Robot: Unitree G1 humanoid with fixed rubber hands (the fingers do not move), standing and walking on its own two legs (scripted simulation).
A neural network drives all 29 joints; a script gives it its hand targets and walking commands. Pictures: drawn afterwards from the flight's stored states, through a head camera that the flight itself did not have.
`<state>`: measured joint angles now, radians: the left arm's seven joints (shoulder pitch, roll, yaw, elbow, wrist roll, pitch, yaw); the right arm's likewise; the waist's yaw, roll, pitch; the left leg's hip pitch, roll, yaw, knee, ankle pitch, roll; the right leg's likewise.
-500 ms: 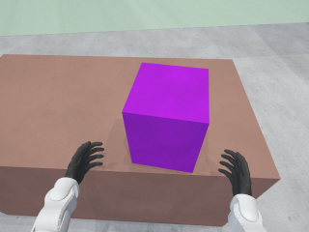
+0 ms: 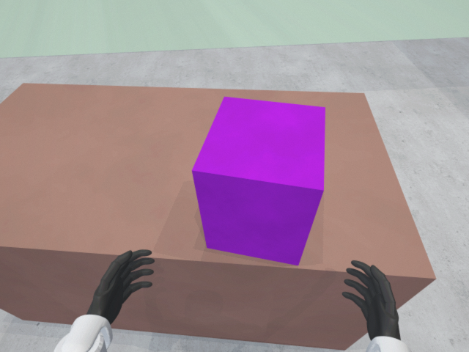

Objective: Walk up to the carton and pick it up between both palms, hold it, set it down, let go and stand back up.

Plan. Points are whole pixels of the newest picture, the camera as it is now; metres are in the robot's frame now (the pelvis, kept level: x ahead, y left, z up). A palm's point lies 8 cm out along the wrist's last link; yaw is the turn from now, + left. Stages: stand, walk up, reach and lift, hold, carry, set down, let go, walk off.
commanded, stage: set down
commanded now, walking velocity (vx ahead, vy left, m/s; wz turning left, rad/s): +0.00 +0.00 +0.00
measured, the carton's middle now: (261, 182) +0.43 +0.01 +0.03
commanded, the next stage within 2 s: none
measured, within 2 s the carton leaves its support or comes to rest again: neither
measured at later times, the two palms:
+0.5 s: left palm (117, 314) +0.16 +0.23 -0.01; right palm (387, 339) +0.17 -0.19 -0.02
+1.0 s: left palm (123, 328) +0.15 +0.23 -0.04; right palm out of the picture +0.15 -0.20 -0.05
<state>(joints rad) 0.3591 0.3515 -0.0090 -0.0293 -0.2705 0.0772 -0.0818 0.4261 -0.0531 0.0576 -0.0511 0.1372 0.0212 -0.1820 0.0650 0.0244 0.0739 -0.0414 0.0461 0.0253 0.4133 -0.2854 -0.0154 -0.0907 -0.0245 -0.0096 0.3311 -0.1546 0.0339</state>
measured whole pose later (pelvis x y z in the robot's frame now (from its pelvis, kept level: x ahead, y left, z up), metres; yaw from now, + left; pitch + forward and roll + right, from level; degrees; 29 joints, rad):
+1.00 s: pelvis +0.01 +0.00 +0.00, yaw +0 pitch -6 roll -1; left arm 0.36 0.25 -0.04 0.23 -0.11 0.11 -0.02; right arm 0.37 -0.12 -0.01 0.33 0.04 -0.10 -0.04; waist 0.02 0.04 0.10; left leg 0.02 0.04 0.03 0.37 -0.28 -0.01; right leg -0.05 -0.03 0.00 0.31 -0.16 0.04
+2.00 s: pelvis +0.01 +0.00 +0.00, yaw -1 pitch -5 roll -1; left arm 0.21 0.18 -0.02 0.50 -0.02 0.16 0.03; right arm 0.19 -0.18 -0.05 0.73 -0.03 -0.19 0.03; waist 0.01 0.03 0.10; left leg -0.02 0.05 0.05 0.41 -0.29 -0.02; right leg -0.10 -0.02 0.01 0.37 -0.18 0.03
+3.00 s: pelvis +0.00 +0.00 -0.01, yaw +1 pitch -2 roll +0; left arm 0.22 0.37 0.02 0.92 0.03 -0.01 -0.01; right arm 0.25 -0.38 -0.04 0.93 -0.04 -0.01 0.01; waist 0.02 0.01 -0.01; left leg -0.14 0.02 0.02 0.49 -0.31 -0.01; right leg -0.23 -0.05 -0.01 0.50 -0.23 0.04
